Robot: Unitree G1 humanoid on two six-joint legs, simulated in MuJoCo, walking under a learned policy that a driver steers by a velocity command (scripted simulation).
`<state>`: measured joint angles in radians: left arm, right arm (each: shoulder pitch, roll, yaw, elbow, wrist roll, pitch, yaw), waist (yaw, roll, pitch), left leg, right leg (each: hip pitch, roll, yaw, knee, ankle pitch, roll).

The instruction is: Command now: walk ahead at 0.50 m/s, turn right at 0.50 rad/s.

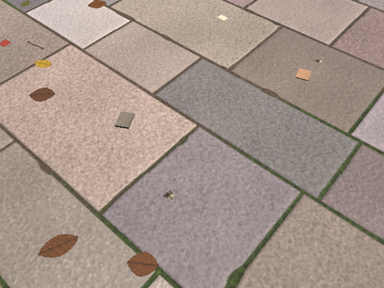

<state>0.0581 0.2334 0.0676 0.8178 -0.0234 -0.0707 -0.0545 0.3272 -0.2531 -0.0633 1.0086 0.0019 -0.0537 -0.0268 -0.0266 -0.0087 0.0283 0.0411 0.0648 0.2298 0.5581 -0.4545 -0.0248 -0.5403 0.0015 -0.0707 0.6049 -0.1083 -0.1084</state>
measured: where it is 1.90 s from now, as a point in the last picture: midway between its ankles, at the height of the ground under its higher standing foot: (246, 230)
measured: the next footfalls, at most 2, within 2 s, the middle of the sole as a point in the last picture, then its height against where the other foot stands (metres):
left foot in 0.48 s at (177, 282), level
right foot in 1.00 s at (281, 240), level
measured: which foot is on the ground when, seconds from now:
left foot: down 0.00-0.00, up 0.02-0.46, down 0.48-1.00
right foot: down 0.00-0.48, up 0.50-0.98, down 1.00-1.00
